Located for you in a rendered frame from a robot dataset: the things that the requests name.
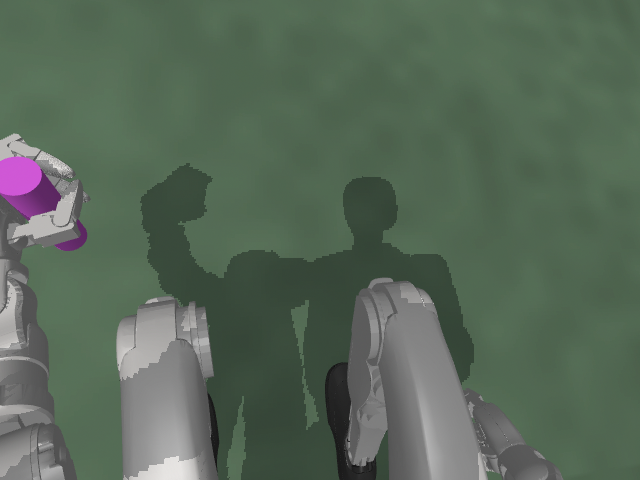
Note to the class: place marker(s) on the can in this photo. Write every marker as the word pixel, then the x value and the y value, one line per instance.
pixel 25 186

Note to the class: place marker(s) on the right robot foot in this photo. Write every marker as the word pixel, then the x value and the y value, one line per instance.
pixel 338 404

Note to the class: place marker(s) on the left robot hand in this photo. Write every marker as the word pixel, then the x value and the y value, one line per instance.
pixel 48 228

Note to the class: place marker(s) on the right robot arm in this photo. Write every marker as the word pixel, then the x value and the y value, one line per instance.
pixel 523 462

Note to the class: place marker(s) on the right robot hand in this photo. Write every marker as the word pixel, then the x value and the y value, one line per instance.
pixel 494 430

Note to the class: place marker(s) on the left robot arm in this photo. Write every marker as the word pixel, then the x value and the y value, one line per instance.
pixel 32 447

